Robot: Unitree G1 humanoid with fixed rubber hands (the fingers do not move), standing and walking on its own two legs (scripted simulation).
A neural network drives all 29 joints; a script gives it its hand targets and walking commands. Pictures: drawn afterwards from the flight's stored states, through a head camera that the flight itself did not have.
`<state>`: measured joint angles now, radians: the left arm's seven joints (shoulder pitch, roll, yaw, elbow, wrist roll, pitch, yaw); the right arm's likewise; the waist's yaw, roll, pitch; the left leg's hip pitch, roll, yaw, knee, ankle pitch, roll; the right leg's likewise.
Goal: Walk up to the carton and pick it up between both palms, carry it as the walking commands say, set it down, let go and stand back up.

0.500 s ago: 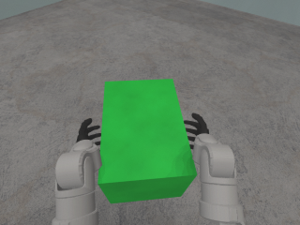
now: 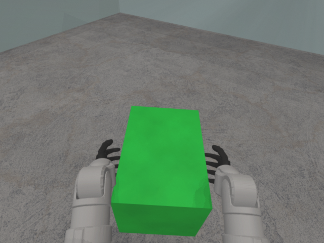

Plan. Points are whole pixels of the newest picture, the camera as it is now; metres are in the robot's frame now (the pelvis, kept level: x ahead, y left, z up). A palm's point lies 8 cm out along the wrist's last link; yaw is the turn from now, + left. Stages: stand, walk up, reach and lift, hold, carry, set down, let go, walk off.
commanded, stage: carry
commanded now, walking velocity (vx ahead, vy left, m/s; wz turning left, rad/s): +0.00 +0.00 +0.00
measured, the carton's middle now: (161, 167) +0.35 -0.01 -0.01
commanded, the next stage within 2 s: none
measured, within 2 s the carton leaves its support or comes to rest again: neither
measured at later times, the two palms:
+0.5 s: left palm (119, 98) +0.62 +0.13 +0.04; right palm (197, 95) +0.63 -0.16 +0.05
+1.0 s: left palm (134, 53) +0.98 +0.10 +0.05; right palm (192, 56) +0.96 -0.19 +0.05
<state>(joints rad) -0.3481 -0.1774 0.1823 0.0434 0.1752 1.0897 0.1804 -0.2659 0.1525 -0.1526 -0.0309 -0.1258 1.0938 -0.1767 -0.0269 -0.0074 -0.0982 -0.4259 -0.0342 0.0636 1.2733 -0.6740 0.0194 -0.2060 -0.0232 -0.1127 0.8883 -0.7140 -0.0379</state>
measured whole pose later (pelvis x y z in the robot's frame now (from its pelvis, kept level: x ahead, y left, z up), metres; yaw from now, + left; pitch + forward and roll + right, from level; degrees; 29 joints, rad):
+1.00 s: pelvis +0.69 -0.04 +0.01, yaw +0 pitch -1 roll -1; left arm -0.21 -0.14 0.12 0.02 0.20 0.87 0.10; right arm -0.16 0.13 -0.11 -0.03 -0.11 0.89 -0.11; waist -0.05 0.02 0.00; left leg -0.33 -0.05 -0.03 1.28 -0.60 0.01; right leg -0.52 0.04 -0.09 0.91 -0.38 -0.09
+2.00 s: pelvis +0.94 -0.06 +0.04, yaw +1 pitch +4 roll +3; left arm -0.23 -0.15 0.16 0.07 0.14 0.77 0.09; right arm -0.24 0.15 -0.14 0.08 -0.18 0.77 -0.12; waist 0.02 -0.06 -0.10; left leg -0.38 -0.03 0.09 0.73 -0.43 0.03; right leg -0.22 -0.02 -0.04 0.63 -0.48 -0.05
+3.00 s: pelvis +0.88 -0.07 +0.05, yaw +1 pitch -2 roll +0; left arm -0.24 -0.15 0.19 0.27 0.24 0.74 0.07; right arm -0.24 0.15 -0.16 0.26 -0.22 0.75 -0.07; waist -0.02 0.00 -0.11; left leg -0.33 0.02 0.06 0.59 -0.22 0.02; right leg -0.29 0.03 -0.07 0.59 -0.27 -0.06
